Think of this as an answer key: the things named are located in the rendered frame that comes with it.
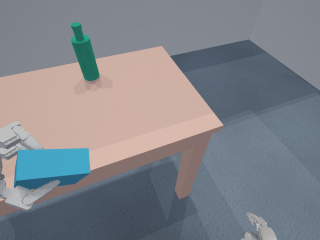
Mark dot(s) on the sponge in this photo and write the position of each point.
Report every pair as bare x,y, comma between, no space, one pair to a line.
36,167

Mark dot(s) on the robot right hand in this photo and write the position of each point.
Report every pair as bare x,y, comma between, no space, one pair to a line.
260,225

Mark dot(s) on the table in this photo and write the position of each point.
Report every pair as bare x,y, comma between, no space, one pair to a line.
141,109

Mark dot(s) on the robot left hand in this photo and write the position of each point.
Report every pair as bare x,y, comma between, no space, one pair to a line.
13,137

